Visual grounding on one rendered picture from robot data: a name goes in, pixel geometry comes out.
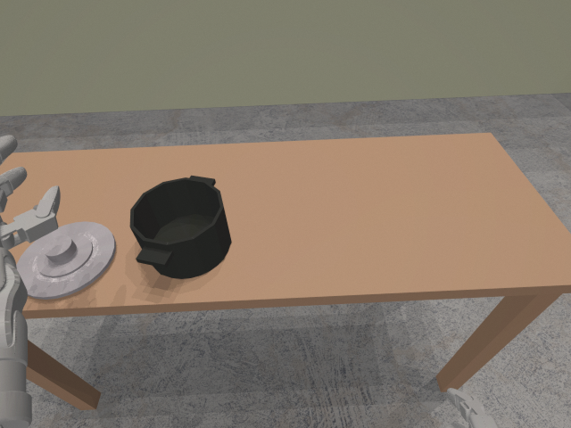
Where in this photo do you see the knob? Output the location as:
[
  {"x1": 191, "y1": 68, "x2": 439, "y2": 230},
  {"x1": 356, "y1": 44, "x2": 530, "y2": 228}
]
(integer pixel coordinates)
[{"x1": 43, "y1": 235, "x2": 77, "y2": 262}]

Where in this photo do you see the lid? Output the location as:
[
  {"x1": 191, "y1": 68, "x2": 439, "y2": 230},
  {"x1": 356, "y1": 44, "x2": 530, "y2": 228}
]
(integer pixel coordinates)
[{"x1": 16, "y1": 221, "x2": 116, "y2": 300}]

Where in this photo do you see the robot left forearm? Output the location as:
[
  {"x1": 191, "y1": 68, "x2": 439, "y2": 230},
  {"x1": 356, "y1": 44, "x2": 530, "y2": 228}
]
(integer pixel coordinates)
[{"x1": 0, "y1": 247, "x2": 32, "y2": 428}]

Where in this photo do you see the table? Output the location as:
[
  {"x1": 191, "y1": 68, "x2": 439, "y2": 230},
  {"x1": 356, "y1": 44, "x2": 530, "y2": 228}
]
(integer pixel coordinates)
[{"x1": 0, "y1": 133, "x2": 571, "y2": 410}]

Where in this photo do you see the robot left hand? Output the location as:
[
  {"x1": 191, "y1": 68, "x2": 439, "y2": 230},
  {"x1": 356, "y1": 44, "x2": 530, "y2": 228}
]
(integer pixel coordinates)
[{"x1": 0, "y1": 135, "x2": 61, "y2": 250}]

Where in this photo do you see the pot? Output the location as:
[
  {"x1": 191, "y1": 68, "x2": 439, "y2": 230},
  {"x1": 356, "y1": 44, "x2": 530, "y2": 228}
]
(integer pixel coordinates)
[{"x1": 130, "y1": 176, "x2": 232, "y2": 279}]

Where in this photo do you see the robot right hand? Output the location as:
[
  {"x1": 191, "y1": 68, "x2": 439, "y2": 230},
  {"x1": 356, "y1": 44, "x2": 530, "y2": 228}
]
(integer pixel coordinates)
[{"x1": 446, "y1": 388, "x2": 500, "y2": 428}]

